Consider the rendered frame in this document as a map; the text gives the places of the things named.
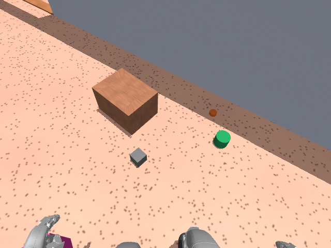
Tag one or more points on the left robot hand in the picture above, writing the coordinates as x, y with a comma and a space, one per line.
39, 238

